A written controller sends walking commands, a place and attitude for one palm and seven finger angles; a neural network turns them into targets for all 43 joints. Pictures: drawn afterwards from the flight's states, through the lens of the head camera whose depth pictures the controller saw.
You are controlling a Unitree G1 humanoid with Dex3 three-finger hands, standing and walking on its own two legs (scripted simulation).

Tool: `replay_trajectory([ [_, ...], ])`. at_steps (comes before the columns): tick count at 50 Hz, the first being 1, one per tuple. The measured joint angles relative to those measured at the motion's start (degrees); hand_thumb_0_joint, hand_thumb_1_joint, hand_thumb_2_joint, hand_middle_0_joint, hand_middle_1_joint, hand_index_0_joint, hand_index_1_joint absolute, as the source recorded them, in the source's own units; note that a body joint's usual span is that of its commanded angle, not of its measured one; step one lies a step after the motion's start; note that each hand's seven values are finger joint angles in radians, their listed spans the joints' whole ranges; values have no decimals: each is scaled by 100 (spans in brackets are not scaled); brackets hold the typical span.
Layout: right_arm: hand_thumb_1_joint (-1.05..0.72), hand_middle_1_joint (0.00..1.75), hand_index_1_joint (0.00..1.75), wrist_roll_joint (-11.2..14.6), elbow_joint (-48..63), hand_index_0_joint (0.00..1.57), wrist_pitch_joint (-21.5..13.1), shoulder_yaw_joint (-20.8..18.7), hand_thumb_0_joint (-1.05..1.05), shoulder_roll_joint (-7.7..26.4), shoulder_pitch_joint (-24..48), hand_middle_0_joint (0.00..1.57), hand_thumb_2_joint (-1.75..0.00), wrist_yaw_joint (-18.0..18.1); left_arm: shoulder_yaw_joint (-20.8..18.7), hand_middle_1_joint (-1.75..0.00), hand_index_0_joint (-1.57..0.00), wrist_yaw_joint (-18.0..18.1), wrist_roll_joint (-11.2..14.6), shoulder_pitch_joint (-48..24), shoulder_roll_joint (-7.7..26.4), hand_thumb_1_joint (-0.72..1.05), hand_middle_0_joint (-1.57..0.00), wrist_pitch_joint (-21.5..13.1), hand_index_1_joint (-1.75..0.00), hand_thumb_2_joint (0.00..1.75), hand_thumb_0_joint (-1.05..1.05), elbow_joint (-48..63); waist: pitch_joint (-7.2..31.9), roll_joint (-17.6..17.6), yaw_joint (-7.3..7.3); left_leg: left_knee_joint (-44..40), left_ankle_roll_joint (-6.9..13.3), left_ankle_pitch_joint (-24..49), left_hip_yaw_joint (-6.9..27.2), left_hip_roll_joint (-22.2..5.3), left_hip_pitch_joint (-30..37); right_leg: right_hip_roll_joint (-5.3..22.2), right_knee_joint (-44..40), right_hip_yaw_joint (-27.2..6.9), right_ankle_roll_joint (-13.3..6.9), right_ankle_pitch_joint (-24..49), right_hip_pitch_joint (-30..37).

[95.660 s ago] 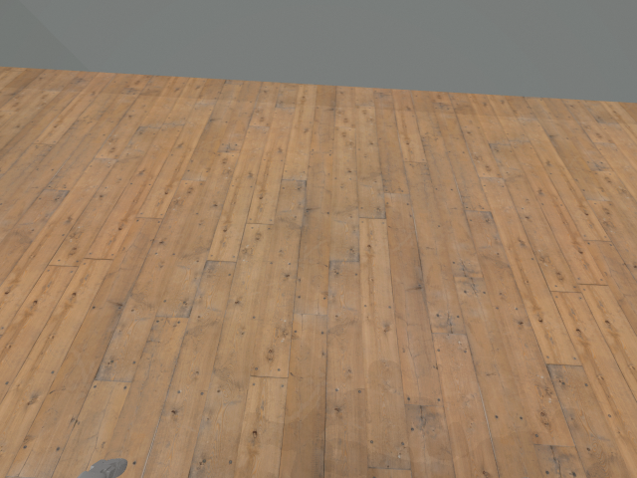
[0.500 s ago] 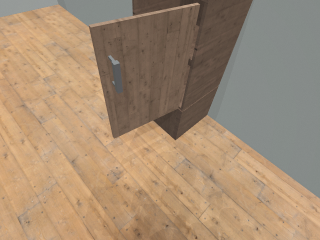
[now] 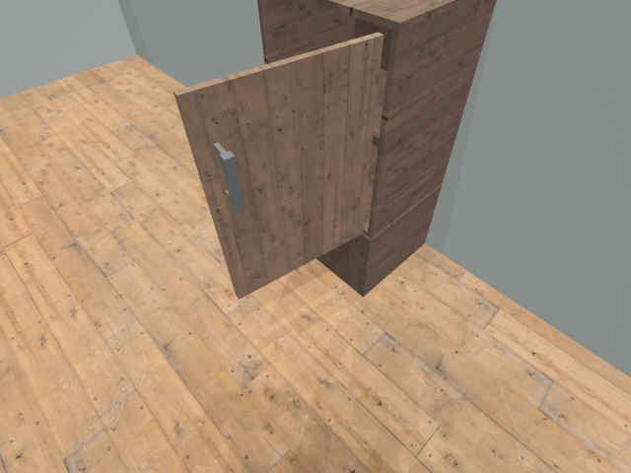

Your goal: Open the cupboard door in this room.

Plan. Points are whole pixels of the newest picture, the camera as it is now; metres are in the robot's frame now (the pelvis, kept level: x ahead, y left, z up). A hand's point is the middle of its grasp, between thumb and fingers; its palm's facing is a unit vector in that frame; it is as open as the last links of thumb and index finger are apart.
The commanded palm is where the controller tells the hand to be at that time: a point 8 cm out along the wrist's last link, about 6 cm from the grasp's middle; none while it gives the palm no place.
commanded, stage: let the arm hang, fingers relaxed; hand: left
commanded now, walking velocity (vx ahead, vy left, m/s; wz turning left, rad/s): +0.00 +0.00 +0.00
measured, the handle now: (228, 177) +0.62 +0.21 +0.01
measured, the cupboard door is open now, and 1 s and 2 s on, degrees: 81 81 81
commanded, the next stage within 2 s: look to check the result in 0.24 s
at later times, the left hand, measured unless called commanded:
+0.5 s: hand out of the picture +0.07 +0.20 -0.16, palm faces -0.01 -0.96 -0.28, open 7.4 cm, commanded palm none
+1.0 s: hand out of the picture +0.08 +0.20 -0.17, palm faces -0.01 -0.96 -0.27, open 7.4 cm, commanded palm none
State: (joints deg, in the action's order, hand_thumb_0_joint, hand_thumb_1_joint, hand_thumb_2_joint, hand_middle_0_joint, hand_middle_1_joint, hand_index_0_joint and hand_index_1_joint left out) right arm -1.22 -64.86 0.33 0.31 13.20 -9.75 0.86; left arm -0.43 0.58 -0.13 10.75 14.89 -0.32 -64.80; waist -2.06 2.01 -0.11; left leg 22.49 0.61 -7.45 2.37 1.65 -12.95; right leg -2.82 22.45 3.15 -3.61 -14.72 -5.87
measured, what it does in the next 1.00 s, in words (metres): stands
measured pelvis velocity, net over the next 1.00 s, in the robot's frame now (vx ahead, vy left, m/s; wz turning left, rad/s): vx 0.03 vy -0.01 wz -0.03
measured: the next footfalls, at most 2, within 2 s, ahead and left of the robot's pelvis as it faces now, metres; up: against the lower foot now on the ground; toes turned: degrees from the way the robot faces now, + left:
none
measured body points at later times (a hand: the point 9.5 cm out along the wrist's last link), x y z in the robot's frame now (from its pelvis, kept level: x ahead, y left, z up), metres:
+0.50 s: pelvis +0.02 -0.01 +0.00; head +0.04 -0.02 +0.45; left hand +0.07 +0.25 -0.14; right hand +0.06 -0.28 -0.15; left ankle +0.05 +0.11 -0.74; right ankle -0.02 -0.08 -0.74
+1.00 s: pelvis +0.03 -0.01 +0.00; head +0.05 -0.02 +0.45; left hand +0.08 +0.25 -0.14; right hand +0.07 -0.28 -0.15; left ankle +0.05 +0.11 -0.74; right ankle -0.02 -0.08 -0.74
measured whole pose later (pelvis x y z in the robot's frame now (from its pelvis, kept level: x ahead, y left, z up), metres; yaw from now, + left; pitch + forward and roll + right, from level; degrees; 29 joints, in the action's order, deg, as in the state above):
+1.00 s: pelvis +0.03 -0.01 +0.00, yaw -1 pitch -2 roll +1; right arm -1.0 -64.9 0.2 0.3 14.4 -9.2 1.7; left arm -0.4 1.0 0.1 10.9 13.4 -0.6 -64.8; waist -2.5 0.5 -0.2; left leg 20.9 -0.5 -9.9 1.3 0.4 -9.5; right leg -4.0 18.1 1.6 -4.4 -15.1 -1.5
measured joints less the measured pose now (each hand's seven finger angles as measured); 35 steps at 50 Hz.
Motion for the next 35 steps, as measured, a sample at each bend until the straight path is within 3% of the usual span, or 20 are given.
replay_trajectory([
  [15,-91,30,30,-6,-5,20,-43,-23,0,219,69,20,-90,37,2,-30,-20,-6,7,-287,-129,90,-20,-47,-30,90,0,127,-24,-134,-77,-151,-69,-68,-38,-66,166,-64,-260,-62,-47,18,196],
  [35,-91,30,30,24,-29,20,-2,12,0,147,51,20,-90,72,-14,-30,-20,37,30,28,-57,90,-20,-1,-30,90,1,-70,-106,-101,-7,-165,-111,-197,-74,-118,299,-115,-409,-117,-87,-19,374],
])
